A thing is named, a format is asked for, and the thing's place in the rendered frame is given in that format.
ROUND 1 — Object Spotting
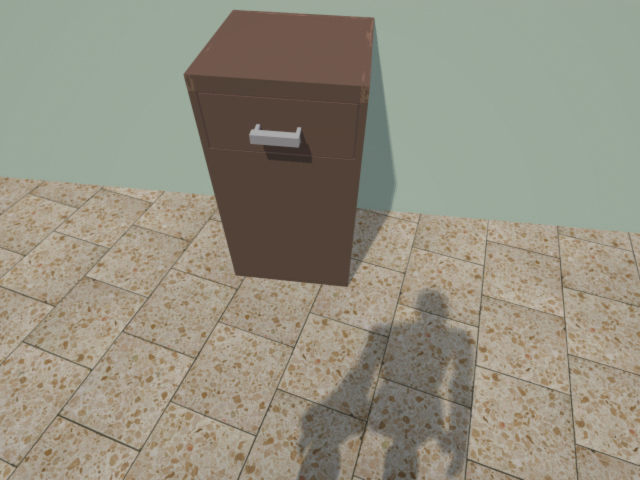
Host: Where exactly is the cabinet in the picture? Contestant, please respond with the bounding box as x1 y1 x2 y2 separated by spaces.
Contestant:
183 10 374 287

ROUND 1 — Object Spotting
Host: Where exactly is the handle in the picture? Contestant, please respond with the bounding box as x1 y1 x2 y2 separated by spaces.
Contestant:
249 124 301 148

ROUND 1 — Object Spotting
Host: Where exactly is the drawer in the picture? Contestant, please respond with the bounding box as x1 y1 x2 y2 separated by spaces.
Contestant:
198 92 358 159

